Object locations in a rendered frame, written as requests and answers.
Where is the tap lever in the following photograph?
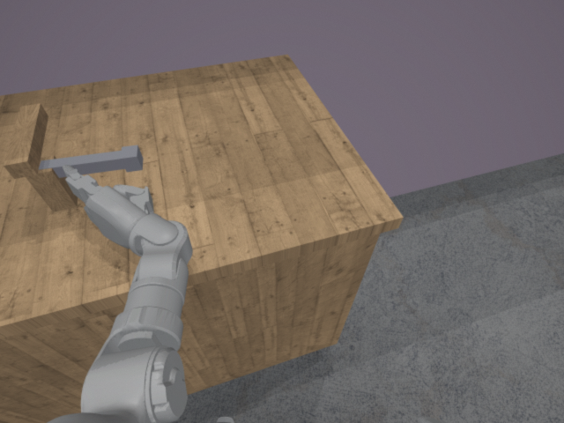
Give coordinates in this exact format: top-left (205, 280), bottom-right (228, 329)
top-left (39, 145), bottom-right (143, 178)

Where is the robot left hand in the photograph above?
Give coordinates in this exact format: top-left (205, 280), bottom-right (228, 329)
top-left (63, 165), bottom-right (154, 249)

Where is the left robot forearm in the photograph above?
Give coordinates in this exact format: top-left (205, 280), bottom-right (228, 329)
top-left (81, 213), bottom-right (193, 412)

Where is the counter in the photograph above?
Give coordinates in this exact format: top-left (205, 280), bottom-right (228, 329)
top-left (0, 55), bottom-right (403, 423)

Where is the robot left upper arm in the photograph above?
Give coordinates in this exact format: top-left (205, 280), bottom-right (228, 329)
top-left (47, 345), bottom-right (188, 423)

